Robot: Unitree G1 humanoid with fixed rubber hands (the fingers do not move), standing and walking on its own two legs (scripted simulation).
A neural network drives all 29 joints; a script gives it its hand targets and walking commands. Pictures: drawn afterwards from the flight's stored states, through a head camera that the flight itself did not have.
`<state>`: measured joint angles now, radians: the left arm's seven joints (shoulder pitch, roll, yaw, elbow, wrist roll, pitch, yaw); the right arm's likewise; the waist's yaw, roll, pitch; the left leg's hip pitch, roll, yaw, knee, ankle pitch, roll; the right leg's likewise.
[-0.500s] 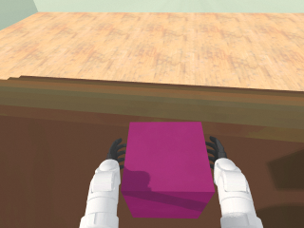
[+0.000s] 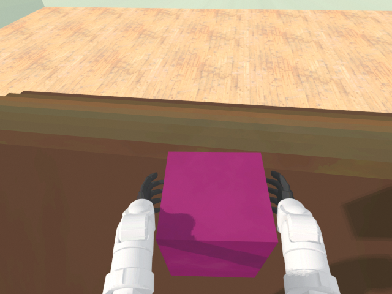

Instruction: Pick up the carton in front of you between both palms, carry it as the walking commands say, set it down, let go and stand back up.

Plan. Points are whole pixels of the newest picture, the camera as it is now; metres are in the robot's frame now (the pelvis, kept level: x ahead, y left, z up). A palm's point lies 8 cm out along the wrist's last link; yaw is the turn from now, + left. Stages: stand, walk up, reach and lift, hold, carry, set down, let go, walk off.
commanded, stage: reach and lift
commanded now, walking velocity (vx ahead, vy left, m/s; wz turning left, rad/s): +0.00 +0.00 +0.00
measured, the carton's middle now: (213, 217) +0.31 +0.00 -0.04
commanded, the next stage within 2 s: hold in 0.42 s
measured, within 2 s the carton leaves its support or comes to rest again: neither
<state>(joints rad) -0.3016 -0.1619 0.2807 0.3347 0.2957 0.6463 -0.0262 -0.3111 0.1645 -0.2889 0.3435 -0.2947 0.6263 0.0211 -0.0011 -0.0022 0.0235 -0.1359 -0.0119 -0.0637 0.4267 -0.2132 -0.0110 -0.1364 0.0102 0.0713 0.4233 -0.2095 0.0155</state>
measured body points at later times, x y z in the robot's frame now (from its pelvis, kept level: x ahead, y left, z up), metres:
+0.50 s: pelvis +0.00 +0.00 +0.00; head -0.03 +0.00 +0.45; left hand +0.30 +0.15 +0.03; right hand +0.31 -0.16 +0.03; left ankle +0.02 +0.13 -0.74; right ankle +0.02 -0.13 -0.74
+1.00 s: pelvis +0.00 +0.00 +0.00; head -0.05 -0.01 +0.45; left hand +0.30 +0.15 +0.06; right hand +0.30 -0.16 +0.06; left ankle +0.01 +0.13 -0.74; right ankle +0.01 -0.13 -0.73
